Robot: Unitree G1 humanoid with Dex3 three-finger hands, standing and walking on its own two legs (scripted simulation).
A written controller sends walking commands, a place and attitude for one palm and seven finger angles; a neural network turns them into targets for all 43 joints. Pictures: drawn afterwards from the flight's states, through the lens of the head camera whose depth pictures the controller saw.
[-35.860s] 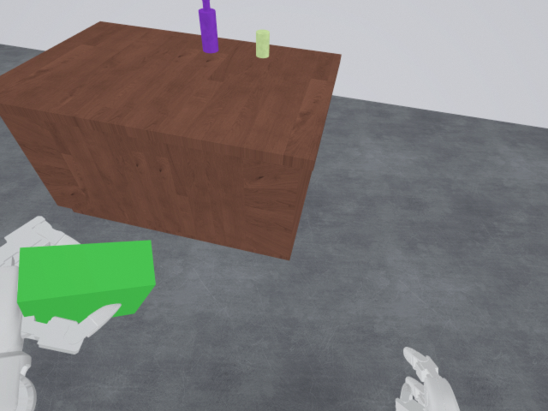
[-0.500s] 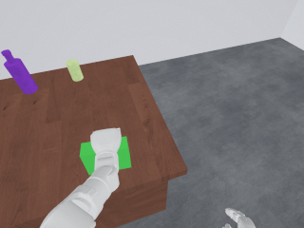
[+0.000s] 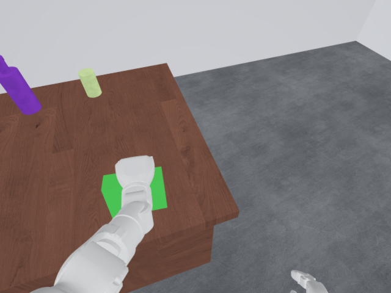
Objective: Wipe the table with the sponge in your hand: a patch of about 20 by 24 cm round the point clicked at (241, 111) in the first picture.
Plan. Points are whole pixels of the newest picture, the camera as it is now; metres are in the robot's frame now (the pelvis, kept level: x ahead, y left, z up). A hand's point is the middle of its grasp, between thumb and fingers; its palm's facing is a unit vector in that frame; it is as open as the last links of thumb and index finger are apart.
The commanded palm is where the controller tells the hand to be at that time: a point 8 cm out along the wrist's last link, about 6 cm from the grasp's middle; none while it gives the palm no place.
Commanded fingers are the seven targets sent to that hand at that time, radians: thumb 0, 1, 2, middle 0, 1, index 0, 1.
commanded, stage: wipe forward along the third lane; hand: left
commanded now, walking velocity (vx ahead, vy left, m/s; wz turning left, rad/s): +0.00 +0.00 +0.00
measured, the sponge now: (138, 197) +0.35 +0.18 -0.06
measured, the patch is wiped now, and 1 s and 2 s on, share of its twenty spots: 0.65 0.85 1.00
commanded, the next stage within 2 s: wipe back along the third lane in 1.32 s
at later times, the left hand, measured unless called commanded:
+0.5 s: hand (141, 169) +0.41 +0.18 -0.02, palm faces -0.10 +0.03 -0.99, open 9.2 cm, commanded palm +0.41 +0.17 +0.01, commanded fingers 0.00 0.10 1.30 -1.20 -1.60 -1.20 -1.60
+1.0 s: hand (139, 151) +0.47 +0.20 -0.02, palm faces -0.12 +0.02 -0.99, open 9.2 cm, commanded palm +0.47 +0.19 +0.01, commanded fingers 0.00 0.10 1.30 -1.20 -1.60 -1.20 -1.60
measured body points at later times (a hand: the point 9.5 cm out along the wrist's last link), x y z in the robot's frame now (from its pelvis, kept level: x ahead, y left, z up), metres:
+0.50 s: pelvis -0.04 +0.00 -0.03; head +0.02 -0.01 +0.42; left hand +0.41 +0.17 +0.04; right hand +0.03 -0.27 -0.16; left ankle +0.04 +0.11 -0.71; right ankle +0.01 -0.08 -0.71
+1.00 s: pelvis -0.03 +0.01 -0.04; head +0.06 +0.02 +0.40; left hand +0.47 +0.19 +0.04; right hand -0.01 -0.26 -0.17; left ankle +0.04 +0.11 -0.71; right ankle +0.01 -0.08 -0.71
